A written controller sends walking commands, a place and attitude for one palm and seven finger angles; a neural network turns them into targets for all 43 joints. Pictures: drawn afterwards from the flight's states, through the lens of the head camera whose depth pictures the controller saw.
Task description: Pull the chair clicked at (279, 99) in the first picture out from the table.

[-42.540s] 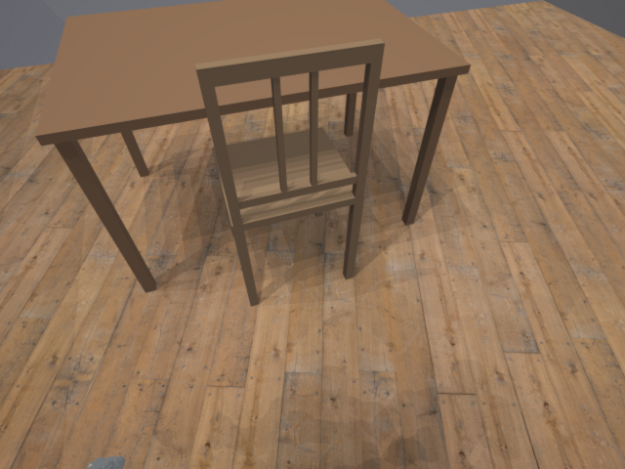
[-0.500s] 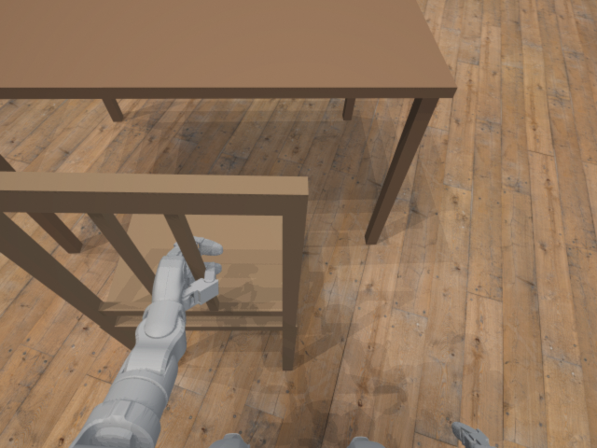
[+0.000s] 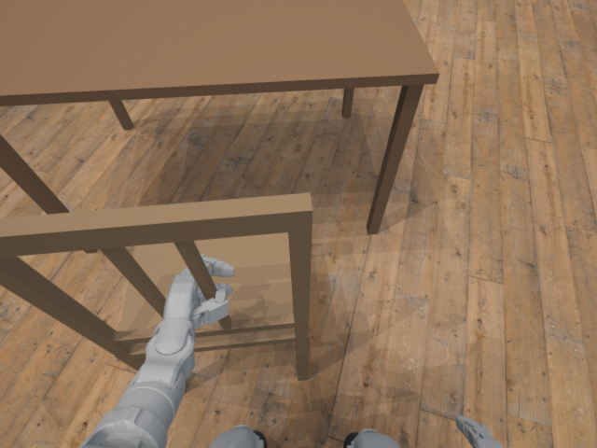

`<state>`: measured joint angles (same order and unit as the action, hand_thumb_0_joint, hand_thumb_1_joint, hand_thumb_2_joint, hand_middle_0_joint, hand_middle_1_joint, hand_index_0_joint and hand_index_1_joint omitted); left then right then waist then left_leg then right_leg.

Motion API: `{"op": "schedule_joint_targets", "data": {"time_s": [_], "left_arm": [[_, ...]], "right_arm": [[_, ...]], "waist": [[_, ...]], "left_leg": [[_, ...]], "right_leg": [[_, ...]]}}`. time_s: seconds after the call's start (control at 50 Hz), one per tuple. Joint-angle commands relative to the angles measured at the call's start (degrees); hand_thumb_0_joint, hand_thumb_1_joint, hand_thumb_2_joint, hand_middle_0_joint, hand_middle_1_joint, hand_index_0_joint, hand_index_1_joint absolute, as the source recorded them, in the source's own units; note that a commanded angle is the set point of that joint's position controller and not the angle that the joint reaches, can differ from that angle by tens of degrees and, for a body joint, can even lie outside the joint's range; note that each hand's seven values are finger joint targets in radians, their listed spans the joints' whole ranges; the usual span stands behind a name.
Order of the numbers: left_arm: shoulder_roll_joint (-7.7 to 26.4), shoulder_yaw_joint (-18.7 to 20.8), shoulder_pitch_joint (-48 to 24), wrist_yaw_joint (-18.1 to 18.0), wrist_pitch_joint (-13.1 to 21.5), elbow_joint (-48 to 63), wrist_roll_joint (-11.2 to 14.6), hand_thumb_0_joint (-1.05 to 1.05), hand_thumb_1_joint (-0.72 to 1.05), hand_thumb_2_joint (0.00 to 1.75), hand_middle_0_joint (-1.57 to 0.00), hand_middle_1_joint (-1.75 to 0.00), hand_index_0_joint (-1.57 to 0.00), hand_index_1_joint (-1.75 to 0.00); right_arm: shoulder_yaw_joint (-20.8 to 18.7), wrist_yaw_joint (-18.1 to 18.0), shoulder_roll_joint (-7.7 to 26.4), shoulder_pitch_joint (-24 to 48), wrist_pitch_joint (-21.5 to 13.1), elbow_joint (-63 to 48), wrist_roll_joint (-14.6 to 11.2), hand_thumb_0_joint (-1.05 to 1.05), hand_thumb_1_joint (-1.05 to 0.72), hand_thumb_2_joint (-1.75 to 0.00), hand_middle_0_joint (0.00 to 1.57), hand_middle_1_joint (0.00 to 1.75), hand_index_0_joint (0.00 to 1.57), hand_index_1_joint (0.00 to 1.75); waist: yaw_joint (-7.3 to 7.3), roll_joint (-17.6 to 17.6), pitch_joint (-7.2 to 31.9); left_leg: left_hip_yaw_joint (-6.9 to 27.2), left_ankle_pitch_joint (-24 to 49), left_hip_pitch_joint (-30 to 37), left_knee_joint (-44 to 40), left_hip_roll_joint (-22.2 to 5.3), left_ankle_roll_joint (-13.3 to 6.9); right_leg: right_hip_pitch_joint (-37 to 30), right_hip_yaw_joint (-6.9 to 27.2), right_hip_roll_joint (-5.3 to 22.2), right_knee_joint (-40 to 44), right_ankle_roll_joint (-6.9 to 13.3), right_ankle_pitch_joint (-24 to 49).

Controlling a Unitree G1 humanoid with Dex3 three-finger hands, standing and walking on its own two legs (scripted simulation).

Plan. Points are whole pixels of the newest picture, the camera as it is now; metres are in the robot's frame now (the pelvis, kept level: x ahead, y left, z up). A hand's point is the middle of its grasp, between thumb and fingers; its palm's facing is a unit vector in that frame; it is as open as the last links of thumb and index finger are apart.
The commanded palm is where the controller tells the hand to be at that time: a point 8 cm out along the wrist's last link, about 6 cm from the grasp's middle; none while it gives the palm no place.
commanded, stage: step backward, pulling the chair out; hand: left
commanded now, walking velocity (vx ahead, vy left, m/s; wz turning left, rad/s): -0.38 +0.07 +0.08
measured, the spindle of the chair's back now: (152, 295) +0.34 +0.24 -0.06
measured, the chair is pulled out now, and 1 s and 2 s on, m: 0.35 0.42 0.68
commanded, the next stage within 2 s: stop walking, hand still on the chair in 1.72 s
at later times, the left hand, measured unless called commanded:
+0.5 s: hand (218, 325) +0.29 +0.13 -0.06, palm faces +0.03 -0.98 -0.19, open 5.0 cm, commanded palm +0.27 +0.18 -0.06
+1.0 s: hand (213, 352) +0.25 +0.13 -0.06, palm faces +0.00 -0.98 -0.18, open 5.0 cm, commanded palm +0.23 +0.19 -0.05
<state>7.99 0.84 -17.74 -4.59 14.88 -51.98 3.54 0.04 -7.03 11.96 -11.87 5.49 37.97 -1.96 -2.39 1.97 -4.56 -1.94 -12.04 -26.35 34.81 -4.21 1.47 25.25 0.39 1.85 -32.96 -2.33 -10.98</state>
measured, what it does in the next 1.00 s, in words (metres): steps on the spot: right foot, then left foot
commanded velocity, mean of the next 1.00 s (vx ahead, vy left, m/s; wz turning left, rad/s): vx -0.38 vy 0.00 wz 0.06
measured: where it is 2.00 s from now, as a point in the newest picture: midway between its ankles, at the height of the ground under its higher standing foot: outside the picture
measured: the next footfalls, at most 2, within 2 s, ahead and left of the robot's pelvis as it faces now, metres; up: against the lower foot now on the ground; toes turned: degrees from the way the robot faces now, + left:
right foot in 0.72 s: +0.02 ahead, -0.14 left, +0.00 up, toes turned +0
left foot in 0.98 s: -0.01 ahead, +0.12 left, +0.00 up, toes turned +0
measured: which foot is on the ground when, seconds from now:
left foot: down 0.00-0.84, up 0.86-0.96, down 0.98-1.00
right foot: down 0.00-0.58, up 0.60-0.70, down 0.72-1.00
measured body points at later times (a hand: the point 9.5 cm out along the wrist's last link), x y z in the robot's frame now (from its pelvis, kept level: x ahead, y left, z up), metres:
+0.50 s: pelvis -0.04 +0.00 -0.01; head +0.01 -0.01 +0.44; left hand +0.28 +0.18 -0.05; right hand +0.06 -0.25 -0.14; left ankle +0.04 +0.13 -0.72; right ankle +0.06 -0.14 -0.72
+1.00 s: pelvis -0.09 +0.00 +0.00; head -0.01 +0.00 +0.44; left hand +0.24 +0.18 -0.04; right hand +0.04 -0.27 -0.12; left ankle -0.05 +0.12 -0.73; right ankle -0.02 -0.14 -0.72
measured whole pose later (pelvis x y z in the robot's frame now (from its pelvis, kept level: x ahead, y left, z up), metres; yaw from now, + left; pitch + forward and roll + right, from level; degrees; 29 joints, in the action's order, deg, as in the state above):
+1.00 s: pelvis -0.09 +0.00 +0.00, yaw +2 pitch +2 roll -1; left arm 9.1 0.6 -19.8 -5.6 11.2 -48.3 1.4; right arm -0.8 -7.6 15.4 -8.7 1.7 40.2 -0.5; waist -4.5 1.0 -8.1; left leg 2.0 -13.3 -22.4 35.2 0.0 0.6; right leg 23.1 -1.1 2.2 -33.3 -1.7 -11.9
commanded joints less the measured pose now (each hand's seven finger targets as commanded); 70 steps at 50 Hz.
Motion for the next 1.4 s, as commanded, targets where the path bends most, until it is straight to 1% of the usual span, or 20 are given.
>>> {"op": "schedule_joint_targets", "data": {"time_s": [0.0,0.28,0.4,0.46,0.5,0.56,0.6,0.66,0.74,0.8,0.86,0.94,0.98,1.04,1.1,1.16,1.2,1.26,1.34,1.38], "left_arm": [[11.6,0.3,-18.1,-2.5,2.7,6.8,-3.0,0.00,0.90,0.90,-0.50,-1.45,-0.50,-1.45],[7.8,-1.6,-17.5,-2.4,2.7,8.5,-3.2,0.00,0.90,0.90,-0.50,-1.45,-0.50,-1.45],[11.4,0.2,-16.1,-3.4,2.4,9.0,-4.0,0.00,0.90,0.90,-0.50,-1.45,-0.50,-1.45],[11.2,1.2,-16.0,-3.6,1.2,6.9,-4.2,0.00,0.90,0.90,-0.50,-1.45,-0.50,-1.45],[10.1,0.7,-17.0,-3.3,1.4,7.6,-3.9,0.00,0.90,0.90,-0.50,-1.45,-0.50,-1.45],[6.5,-2.0,-16.6,-2.7,2.2,10.4,-3.1,0.00,0.90,0.90,-0.50,-1.45,-0.50,-1.45],[5.9,-2.6,-19.6,-2.2,1.8,12.2,-3.0,0.00,0.90,0.90,-0.50,-1.45,-0.50,-1.45],[5.9,-2.3,-19.2,-1.8,1.8,11.0,-3.7,0.00,0.90,0.90,-0.50,-1.45,-0.50,-1.45],[9.1,-0.8,-17.8,-1.3,2.3,11.6,-4.7,0.00,0.90,0.90,-0.50,-1.45,-0.50,-1.45],[13.0,1.9,-16.6,-1.6,3.0,14.4,-3.7,0.00,0.90,0.90,-0.50,-1.45,-0.50,-1.45],[14.0,3.3,-11.3,-1.9,0.9,12.7,-3.5,0.00,0.90,0.90,-0.50,-1.45,-0.50,-1.45],[11.6,1.5,-12.1,-1.8,-1.4,13.1,-2.9,0.00,0.90,0.90,-0.50,-1.45,-0.50,-1.45],[8.7,-0.9,-14.0,-1.2,-0.7,16.5,-2.3,0.00,0.90,0.90,-0.50,-1.45,-0.50,-1.45],[8.5,-0.8,-17.0,-1.1,-0.9,17.4,-3.0,0.00,0.90,0.90,-0.50,-1.45,-0.50,-1.45],[7.0,-1.9,-17.5,-1.2,-0.1,15.1,-3.3,0.00,0.90,0.90,-0.50,-1.45,-0.50,-1.45],[9.4,-0.6,-17.5,-0.9,0.7,12.2,-4.3,0.00,0.90,0.90,-0.50,-1.45,-0.50,-1.45],[13.9,2.3,-17.3,-1.5,1.7,13.5,-3.8,0.00,0.90,0.90,-0.50,-1.45,-0.50,-1.45],[15.6,3.3,-13.7,-1.6,1.2,11.4,-3.2,0.00,0.90,0.90,-0.50,-1.45,-0.50,-1.45],[13.4,2.5,-14.0,-1.8,-0.8,10.1,-3.2,0.00,0.90,0.90,-0.50,-1.45,-0.50,-1.45],[10.6,0.5,-14.9,-1.4,0.0,12.3,-2.5,0.00,0.90,0.90,-0.50,-1.45,-0.50,-1.45]], "right_arm": [[-2.8,-0.8,8.1,-0.6,-3.7,-3.9,-0.2,0.00,-0.90,-0.90,0.20,0.30,0.20,0.30],[-2.8,-0.4,8.6,0.7,-5.4,-5.2,0.9,0.00,-0.90,-0.90,0.20,0.30,0.20,0.30],[-2.9,-0.3,8.2,-1.0,-6.1,-3.3,0.9,0.00,-0.90,-0.90,0.20,0.30,0.20,0.30],[-2.1,-0.2,8.0,-0.4,-6.6,-1.2,1.3,0.00,-0.90,-0.90,0.20,0.30,0.20,0.30],[-2.0,-0.6,8.9,0.2,-7.1,-1.1,1.3,0.00,-0.90,-0.90,0.20,0.30,0.20,0.30],[-2.3,-0.2,10.1,1.5,-6.2,-3.9,1.0,0.00,-0.90,-0.90,0.20,0.30,0.20,0.30],[-2.7,-0.2,9.4,1.6,-6.0,-3.8,1.6,0.00,-0.90,-0.90,0.20,0.30,0.20,0.30],[-3.2,0.5,9.4,-1.8,-7.1,-1.6,2.0,0.00,-0.90,-0.90,0.20,0.30,0.20,0.30],[-3.4,1.0,9.8,-2.4,-7.4,-1.0,1.9,0.00,-0.90,-0.90,0.20,0.30,0.20,0.30],[-3.9,0.3,8.5,-0.8,-6.7,-3.3,0.9,0.00,-0.90,-0.90,0.20,0.30,0.20,0.30],[-2.8,-0.3,8.4,2.9,-6.2,-4.2,1.3,0.00,-0.90,-0.90,0.20,0.30,0.20,0.30],[-2.1,-1.4,9.9,2.1,-5.7,-3.6,1.3,0.00,-0.90,-0.90,0.20,0.30,0.20,0.30],[-2.3,-0.9,10.0,2.6,-4.7,-5.6,1.2,0.00,-0.90,-0.90,0.20,0.30,0.20,0.30],[-2.3,0.1,8.9,2.8,-4.2,-5.0,2.5,0.00,-0.90,-0.90,0.20,0.30,0.20,0.30],[-3.0,1.2,9.3,-0.6,-5.3,-3.1,2.1,0.00,-0.90,-0.90,0.20,0.30,0.20,0.30],[-2.9,1.2,9.3,0.2,-6.0,-2.7,2.0,0.00,-0.90,-0.90,0.20,0.30,0.20,0.30],[-4.0,0.3,9.5,-1.0,-5.6,-3.4,1.2,0.00,-0.90,-0.90,0.20,0.30,0.20,0.30],[-3.1,-0.6,9.1,2.8,-5.7,-4.3,1.0,0.00,-0.90,-0.90,0.20,0.30,0.20,0.30],[-1.6,-1.3,9.9,2.1,-6.3,-2.2,1.6,0.00,-0.90,-0.90,0.20,0.30,0.20,0.30],[-2.4,-1.0,10.7,2.6,-5.7,-4.0,1.4,0.00,-0.90,-0.90,0.20,0.30,0.20,0.30]], "waist": [[0.19,-7.5,17.8],[0.92,6.4,17.3],[0.56,-11.0,16.3],[0.03,-14.3,17.5],[-0.16,-10.1,15.2],[1.55,8.7,17.2],[1.46,9.6,16.9],[0.77,5.8,19.8],[0.25,7.3,22.0],[-0.71,-5.8,26.7],[1.47,-6.6,22.3],[0.22,-10.4,20.0],[0.99,0.3,21.4],[1.50,11.9,19.6],[0.85,9.2,21.6],[0.76,6.9,20.2],[-0.73,-3.7,24.5],[1.11,-7.7,20.6],[0.50,-9.3,17.4],[1.52,0.6,18.1]], "left_leg": [[-0.1,-7.5,11.8,-1.4,1.3,-0.9],[9.2,-5.9,2.2,-10.5,-8.0,-5.9],[1.0,-15.1,9.3,11.1,3.5,-0.1],[2.9,-11.4,11.7,11.1,3.9,0.1],[6.0,-8.3,9.6,-4.6,0.6,-1.4],[19.8,-12.5,1.4,-17.8,-11.6,-7.1],[21.2,0.7,3.8,-14.5,-14.2,-9.8],[15.6,27.2,14.6,-4.0,-11.8,-8.1],[10.6,30.1,13.9,-1.6,-8.6,-4.3],[3.4,11.7,9.8,5.3,-0.9,0.1],[6.6,-13.5,3.7,12.0,2.8,1.0],[7.0,6.4,9.2,-6.8,-0.6,-0.5],[12.4,20.3,12.5,-11.6,-8.1,-4.6],[17.9,24.2,11.3,-12.3,-13.3,-9.2],[14.7,38.7,21.2,-4.0,-11.8,-8.3],[10.9,29.7,14.4,-1.9,-8.1,-4.7],[5.6,19.3,11.8,1.4,-3.1,-1.4],[5.5,-12.8,6.9,13.4,3.3,0.8],[7.3,-1.1,9.7,-6.4,0.1,-0.6],[14.4,14.9,10.4,-12.1,-8.4,-5.4]], "right_leg": [[-1.1,5.9,8.8,14.6,3.0,-10.8],[-9.0,1.3,1.2,-3.7,2.4,-6.2],[5.1,13.4,14.1,17.4,7.8,-25.0],[1.9,9.0,14.9,14.5,8.1,-9.6],[-1.2,3.9,9.5,8.5,4.5,-6.5],[-7.9,-1.3,-0.3,-10.6,2.2,-12.3],[-6.3,-0.1,-0.5,-16.4,2.6,-11.3],[-7.3,0.9,0.3,-3.1,2.8,-0.7],[-13.6,2.4,2.7,1.6,3.5,17.9],[-20.3,10.4,11.9,5.0,7.0,33.2],[-17.2,13.0,18.6,8.1,11.2,30.4],[-18.3,3.7,11.2,2.8,5.6,30.6],[-15.0,-0.1,2.9,-2.3,1.7,11.5],[-8.3,0.0,0.1,-11.8,2.6,-13.9],[-8.3,0.6,0.6,-0.5,3.1,-4.7],[-14.1,1.9,3.0,4.6,3.8,13.4],[-19.1,6.9,8.0,5.7,5.3,27.4],[-12.3,13.0,18.4,11.4,10.9,21.6],[-13.6,3.9,11.7,5.6,6.3,18.3],[-12.1,0.0,1.9,-1.4,1.8,4.3]]}}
